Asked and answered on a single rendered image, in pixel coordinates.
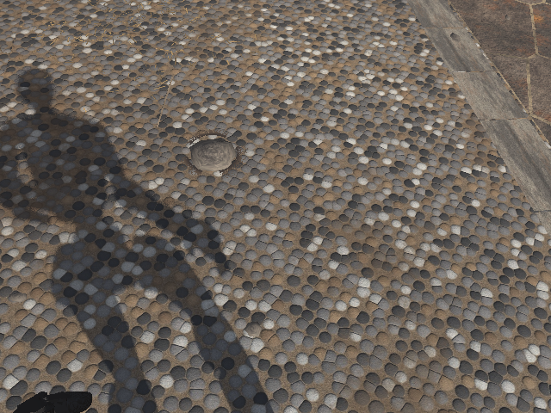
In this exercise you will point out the left robot hand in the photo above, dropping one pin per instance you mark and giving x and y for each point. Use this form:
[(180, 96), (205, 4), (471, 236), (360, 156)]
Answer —
[(61, 402)]

